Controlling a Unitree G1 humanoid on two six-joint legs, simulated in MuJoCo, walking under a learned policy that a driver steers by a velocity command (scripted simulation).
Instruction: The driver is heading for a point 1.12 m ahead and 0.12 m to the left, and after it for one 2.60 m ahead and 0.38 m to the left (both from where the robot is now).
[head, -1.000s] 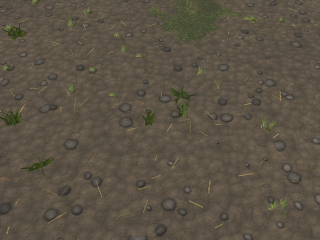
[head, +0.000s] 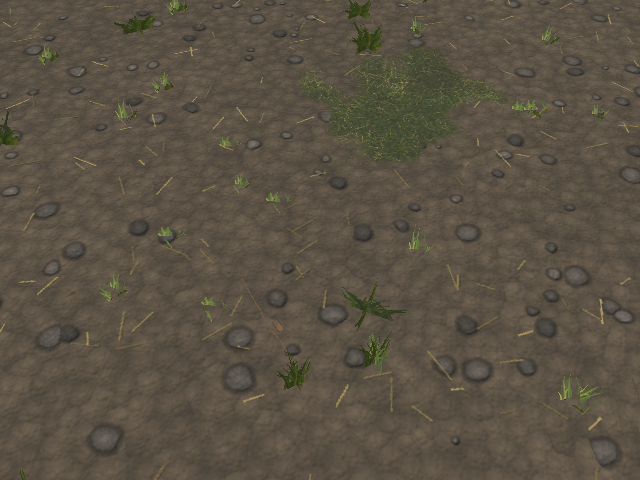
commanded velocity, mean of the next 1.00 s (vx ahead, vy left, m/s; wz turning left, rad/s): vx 0.50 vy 0.00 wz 0.30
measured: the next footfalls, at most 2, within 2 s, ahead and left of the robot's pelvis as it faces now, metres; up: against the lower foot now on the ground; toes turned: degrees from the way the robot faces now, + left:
right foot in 0.24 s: +0.30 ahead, -0.15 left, +0.00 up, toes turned +11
left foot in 0.76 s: +0.47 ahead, +0.21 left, +0.00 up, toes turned +26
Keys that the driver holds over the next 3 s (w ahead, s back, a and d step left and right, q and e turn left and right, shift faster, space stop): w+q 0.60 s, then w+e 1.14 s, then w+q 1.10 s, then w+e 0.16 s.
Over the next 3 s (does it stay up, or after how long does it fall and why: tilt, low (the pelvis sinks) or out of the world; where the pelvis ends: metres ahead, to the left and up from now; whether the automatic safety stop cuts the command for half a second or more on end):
stays up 1.52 0.22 0.00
